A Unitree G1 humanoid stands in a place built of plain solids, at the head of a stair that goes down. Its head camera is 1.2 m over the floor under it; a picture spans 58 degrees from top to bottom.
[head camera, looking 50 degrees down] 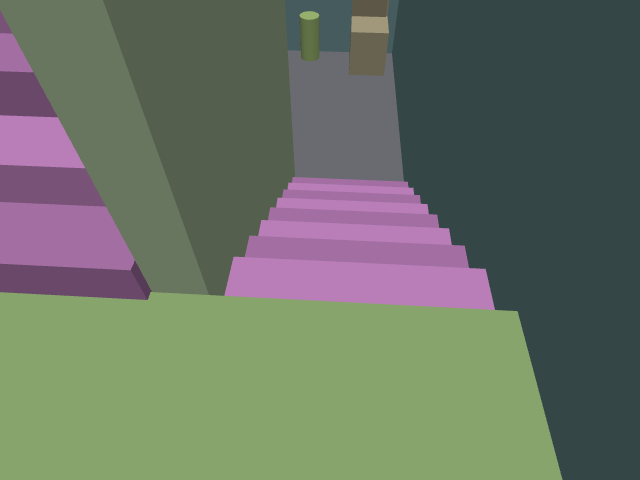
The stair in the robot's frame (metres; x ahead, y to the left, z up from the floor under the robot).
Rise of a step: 0.17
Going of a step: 0.26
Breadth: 0.99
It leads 3 degrees to the right of straight ahead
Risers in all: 9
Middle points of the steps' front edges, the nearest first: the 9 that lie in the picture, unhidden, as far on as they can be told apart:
0.74 -0.13 0.00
1.03 -0.15 -0.16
1.28 -0.17 -0.33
1.53 -0.18 -0.50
1.79 -0.20 -0.66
2.04 -0.21 -0.83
2.29 -0.23 -0.99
2.55 -0.24 -1.16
2.80 -0.26 -1.32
